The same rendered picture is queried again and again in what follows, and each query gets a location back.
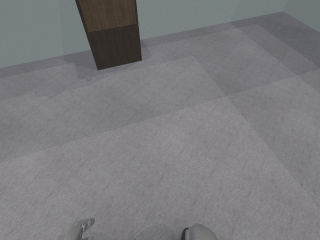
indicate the robot left hand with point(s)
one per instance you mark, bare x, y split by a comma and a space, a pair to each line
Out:
76, 232

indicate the robot right shin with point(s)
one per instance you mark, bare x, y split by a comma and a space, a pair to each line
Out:
197, 224

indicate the cupboard door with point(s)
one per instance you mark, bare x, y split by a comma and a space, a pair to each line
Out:
107, 14

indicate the robot right thigh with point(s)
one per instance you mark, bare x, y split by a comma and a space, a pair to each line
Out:
198, 232

